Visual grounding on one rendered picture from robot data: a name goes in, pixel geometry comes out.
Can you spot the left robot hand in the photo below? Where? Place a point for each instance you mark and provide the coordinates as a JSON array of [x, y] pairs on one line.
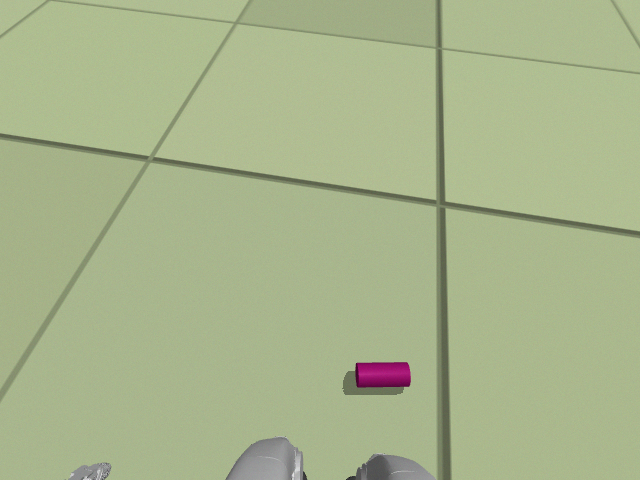
[[98, 471]]

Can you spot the can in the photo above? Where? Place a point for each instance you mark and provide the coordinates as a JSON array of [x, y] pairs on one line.
[[386, 374]]

